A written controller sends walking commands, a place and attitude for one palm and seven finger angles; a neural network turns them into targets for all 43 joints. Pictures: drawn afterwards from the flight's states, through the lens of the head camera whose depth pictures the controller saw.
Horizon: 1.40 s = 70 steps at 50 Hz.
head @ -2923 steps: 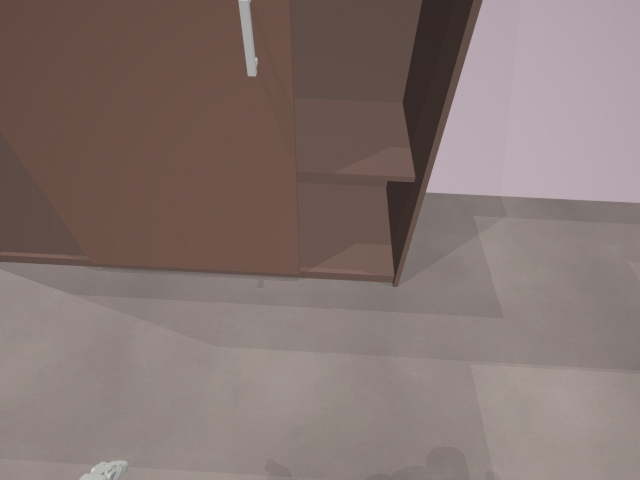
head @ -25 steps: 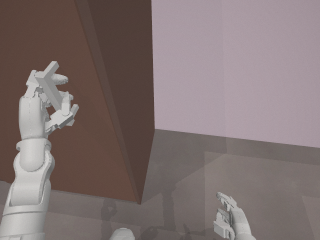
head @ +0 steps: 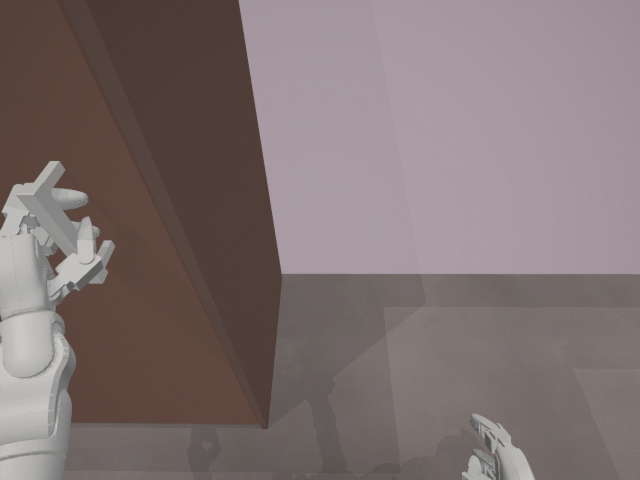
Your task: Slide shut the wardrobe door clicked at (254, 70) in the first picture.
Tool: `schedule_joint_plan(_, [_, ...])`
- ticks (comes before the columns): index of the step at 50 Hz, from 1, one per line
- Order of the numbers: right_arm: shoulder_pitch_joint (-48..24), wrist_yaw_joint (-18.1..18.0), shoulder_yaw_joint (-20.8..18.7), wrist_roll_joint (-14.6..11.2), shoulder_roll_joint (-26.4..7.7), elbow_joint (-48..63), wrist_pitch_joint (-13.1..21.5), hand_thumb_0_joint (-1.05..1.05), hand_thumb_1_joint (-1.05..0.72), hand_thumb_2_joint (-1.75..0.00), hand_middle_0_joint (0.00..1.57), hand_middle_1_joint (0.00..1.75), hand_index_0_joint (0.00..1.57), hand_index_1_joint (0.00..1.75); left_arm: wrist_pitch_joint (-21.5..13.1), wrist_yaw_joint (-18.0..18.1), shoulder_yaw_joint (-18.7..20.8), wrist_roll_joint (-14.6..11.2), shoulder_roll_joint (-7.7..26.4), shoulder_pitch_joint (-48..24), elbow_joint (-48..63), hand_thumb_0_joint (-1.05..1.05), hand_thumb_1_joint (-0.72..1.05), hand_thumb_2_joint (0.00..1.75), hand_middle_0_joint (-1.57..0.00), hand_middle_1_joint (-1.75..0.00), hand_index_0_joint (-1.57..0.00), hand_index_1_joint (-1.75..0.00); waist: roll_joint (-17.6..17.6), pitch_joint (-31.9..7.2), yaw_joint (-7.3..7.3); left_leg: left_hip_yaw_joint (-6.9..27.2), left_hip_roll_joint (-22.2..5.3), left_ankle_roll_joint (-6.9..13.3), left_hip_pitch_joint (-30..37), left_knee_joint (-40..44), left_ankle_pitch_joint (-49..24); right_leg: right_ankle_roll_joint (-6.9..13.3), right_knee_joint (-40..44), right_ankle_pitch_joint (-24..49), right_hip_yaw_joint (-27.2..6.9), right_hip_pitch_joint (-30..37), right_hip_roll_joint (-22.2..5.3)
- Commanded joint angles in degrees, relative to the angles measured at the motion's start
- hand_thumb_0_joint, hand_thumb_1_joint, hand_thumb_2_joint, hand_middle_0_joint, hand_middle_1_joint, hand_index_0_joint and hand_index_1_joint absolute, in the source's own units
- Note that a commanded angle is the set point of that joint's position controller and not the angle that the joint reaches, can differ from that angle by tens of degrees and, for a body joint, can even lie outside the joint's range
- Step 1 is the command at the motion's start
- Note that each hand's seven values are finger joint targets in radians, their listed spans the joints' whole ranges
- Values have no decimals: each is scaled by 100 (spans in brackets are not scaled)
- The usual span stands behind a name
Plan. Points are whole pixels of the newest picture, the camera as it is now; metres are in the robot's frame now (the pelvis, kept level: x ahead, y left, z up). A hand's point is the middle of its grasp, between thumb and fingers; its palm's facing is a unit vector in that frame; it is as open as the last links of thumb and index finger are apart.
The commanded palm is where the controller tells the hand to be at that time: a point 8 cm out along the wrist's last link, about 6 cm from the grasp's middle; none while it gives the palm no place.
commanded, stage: stop walking and hold the door there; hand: left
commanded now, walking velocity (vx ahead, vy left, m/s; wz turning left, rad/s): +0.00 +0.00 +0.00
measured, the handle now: (75, 226) +0.34 +0.30 +0.16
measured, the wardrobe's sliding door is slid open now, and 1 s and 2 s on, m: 0.00 0.00 0.00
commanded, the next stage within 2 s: loosen the grip on the handle in 1.82 s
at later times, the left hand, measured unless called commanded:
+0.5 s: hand (89, 258) +0.31 +0.28 +0.15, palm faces +0.38 -0.89 -0.25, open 5.4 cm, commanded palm +0.27 +0.32 +0.14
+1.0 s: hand (86, 262) +0.31 +0.28 +0.14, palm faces +0.28 -0.94 -0.21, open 5.2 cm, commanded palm +0.27 +0.32 +0.14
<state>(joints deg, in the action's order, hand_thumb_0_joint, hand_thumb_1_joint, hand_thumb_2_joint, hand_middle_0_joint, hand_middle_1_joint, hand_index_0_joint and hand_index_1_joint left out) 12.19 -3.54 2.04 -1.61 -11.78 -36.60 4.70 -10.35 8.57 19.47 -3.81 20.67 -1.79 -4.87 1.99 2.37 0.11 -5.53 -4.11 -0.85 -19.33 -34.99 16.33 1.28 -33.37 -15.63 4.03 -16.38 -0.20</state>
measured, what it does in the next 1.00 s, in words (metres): lifts its right foot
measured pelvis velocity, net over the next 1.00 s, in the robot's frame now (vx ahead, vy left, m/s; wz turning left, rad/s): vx -0.02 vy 0.08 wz -0.02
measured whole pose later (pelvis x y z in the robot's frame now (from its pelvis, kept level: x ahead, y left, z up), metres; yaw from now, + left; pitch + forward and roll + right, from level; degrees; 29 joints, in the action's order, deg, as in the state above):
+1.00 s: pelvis -0.02 +0.08 +0.00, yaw -1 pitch -1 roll -1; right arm 9.9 -4.6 -0.3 -1.3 -13.7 -37.2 1.2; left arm -13.7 7.5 10.3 -1.7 16.3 -5.1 -4.6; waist 0.8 3.7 0.4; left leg -6.7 2.7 6.2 -16.6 -30.4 13.4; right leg -2.0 -49.4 -25.3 0.9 -23.3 -4.4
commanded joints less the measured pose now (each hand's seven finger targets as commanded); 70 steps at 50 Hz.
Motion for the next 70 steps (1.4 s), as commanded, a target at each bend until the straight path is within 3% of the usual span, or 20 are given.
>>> schedule_joint_plan(1, [-440, -140, -257, 15, -757, 574, 293, 0, -90, -90, 20, 30, 20, 30, -216, 37, 508, 111, 1472, -1317, 565, 0, 90, 90, -45, -140, -45, -140, -1147, -1114, 16, 565, 204, 53, 39, -319, 554, 466, 1465, 1190, -1830, 517, -1512])
schedule_joint_plan(5, [-480, -213, -328, 6, -899, 434, 261, 0, -90, -90, 20, 30, 20, 30, -297, 4, 620, 113, 1560, -1197, 283, 0, 90, 90, -45, -140, -45, -140, -719, -1281, 65, 621, -83, 188, 801, 920, -1082, -18, 1024, 1261, -1082, 601, -780])
schedule_joint_plan(8, [-517, -219, -281, 5, -910, 462, 192, 0, -90, -90, 20, 30, 20, 30, -310, -69, 396, 140, 1380, -1109, 91, 0, 90, 90, -45, -140, -45, -140, 149, -812, 74, 913, -381, 355, 465, 1466, -118, -191, 1172, -129, -851, 241, -362])
schedule_joint_plan(18, [-426, -246, -344, -31, -970, 520, 240, 0, -90, -90, 20, 30, 20, 30, -440, -52, 295, 205, 1369, -1333, -218, 0, 90, 90, -45, -140, -45, -140, 83, -769, 84, 791, -281, 325, 195, 1849, 892, -177, 1312, -303, -739, 372, -239])
schedule_joint_plan(31, [-436, -261, -386, -25, -969, 467, 224, 0, -90, -90, 20, 30, 20, 30, -397, -103, 352, 196, 1477, -1420, -459, 0, 90, 90, -45, -140, -45, -140, -201, -965, 81, 432, -40, 254, 567, 1370, 83, -160, 1618, 19, -933, 268, -418])
schedule_joint_plan(38, [-514, -157, -468, -37, -914, 635, -59, 0, -90, -90, 20, 30, 20, 30, -407, -127, 141, 176, 1368, -1747, -163, 0, 90, 90, -45, -140, -45, -140, -1042, -840, 50, 480, 332, 202, 21, -19, 234, 356, 1752, 19, -1966, 351, -1723])
schedule_joint_plan(41, [-528, -120, -473, -2, -914, 629, -118, 0, -90, -90, 20, 30, 20, 30, -449, -129, 46, 201, 1279, -1961, 160, 0, 90, 90, -45, -140, -45, -140, -1302, -1016, 6, 544, 245, 214, 215, 295, 170, 375, 1284, 605, -1692, 423, -1937])
schedule_joint_plan(43, [-577, -129, -478, 27, -896, 618, -172, 0, -90, -90, 20, 30, 20, 30, -480, -138, -88, 191, 1160, -1969, 345, 0, 90, 90, -45, -140, -45, -140, -871, -1003, -47, 524, 118, 335, 744, 911, -120, 99, 789, 219, -1161, -48, -1496])
schedule_joint_plan(44, [-609, -124, -475, 26, -887, 674, -179, 0, -90, -90, 20, 30, 20, 30, -536, -165, -317, 185, 915, -2017, 538, 0, 90, 90, -45, -140, -45, -140, -482, -946, -67, 681, -119, 464, 1007, 1157, 52, -60, 425, -319, -823, -482, -1124])
schedule_joint_plan(46, [-770, -104, -403, 2, -901, 836, -166, 0, -90, -90, 20, 30, 20, 30, -645, -164, -681, 190, 461, -1993, 997, 0, 90, 90, -45, -140, -45, -140, 1355, -929, -28, 2147, -1102, 918, 985, 2183, 565, -327, -1611, -1326, 98, -1023, -203])
schedule_joint_plan(47, [-744, -134, -361, 5, -714, 854, -115, 0, -90, -90, 20, 30, 20, 30, -680, -109, -654, 202, 606, -2085, 1382, 0, 90, 90, -45, -140, -45, -140, 1080, -1030, -41, 2564, -1388, 1090, 1248, 2225, -34, -262, -2310, -1513, -161, -1252, -289])
schedule_joint_plan(48, [-539, -146, -427, 43, -768, 757, -66, 0, -90, -90, 20, 30, 20, 30, -640, -74, -561, 217, 665, -1845, 1346, 0, 90, 90, -45, -140, -45, -140, 242, -1060, -58, 2639, -1478, 1164, 1442, 1996, -954, -245, -2510, -1407, -361, -1385, -352])
schedule_joint_plan(49, [-459, -141, -472, 51, -813, 653, -38, 0, -90, -90, 20, 30, 20, 30, -553, -81, -557, 213, 633, -1641, 1245, 0, 90, 90, -45, -140, -45, -140, -230, -1109, -55, 2346, -1442, 1156, 1746, 1801, -1847, -287, -2494, -1218, -407, -1494, -388])
schedule_joint_plan(51, [-472, -108, -414, 53, -746, 627, 27, 0, -90, -90, 20, 30, 20, 30, -412, -151, -945, 188, 291, -1735, 1582, 0, 90, 90, -45, -140, -45, -140, -198, -1286, -70, 1772, -1303, 963, 2112, 1678, -2640, -341, -2157, -940, -358, -1354, -369])
schedule_joint_plan(57, [-538, -152, -187, 173, -670, 591, 173, 0, -90, -90, 20, 30, 20, 30, -181, -159, -898, 180, 472, -1844, 1730, 0, 90, 90, -45, -140, -45, -140, 716, -1264, -54, 1315, -1046, 434, 1895, 2149, -1804, -284, -555, -632, -244, -310, -106])
schedule_joint_plan(61, [-606, -158, -130, 170, -671, 568, 225, 0, -90, -90, 20, 30, 20, 30, -114, -143, -675, 162, 644, -1796, 1451, 0, 90, 90, -45, -140, -45, -140, 457, -1430, 21, 1130, -1010, 436, 1782, 1942, -1643, -250, 713, -125, -192, 445, -21])
schedule_joint_plan(64, [-643, -168, -114, 143, -707, 612, 196, 0, -90, -90, 20, 30, 20, 30, -119, -166, -529, 163, 795, -1789, 1300, 0, 90, 90, -45, -140, -45, -140, 320, -1542, -17, 858, -653, 178, 1222, 1493, -1321, -107, 1365, 803, -503, 1063, -269])
schedule_joint_plan(66, [-611, -185, -126, 147, -748, 584, 176, 0, -90, -90, 20, 30, 20, 30, -136, -146, -241, 142, 998, -1695, 970, 0, 90, 90, -45, -140, -45, -140, 386, -1460, -31, 912, -508, 10, 1049, 1640, -1073, -56, 1215, 959, -544, 904, -370])
schedule_joint_plan(68, [-601, -193, -219, 56, -785, 608, 131, 0, -90, -90, 20, 30, 20, 30, -124, -159, -242, 68, 921, -1629, 826, 0, 90, 90, -45, -140, -45, -140, -404, -1603, 5, 712, -448, 171, 1275, 1278, -1192, -64, 1325, 1073, -738, 718, -417])
schedule_joint_plan(70, [-606, -217, -221, 37, -797, 594, 130, 0, -90, -90, 20, 30, 20, 30, -120, -150, -250, 53, 953, -1796, 711, 0, 90, 90, -45, -140, -45, -140, -242, -1603, -15, 650, -401, 182, 1416, 1214, -1225, -58, 1402, 1066, -831, 503, -472])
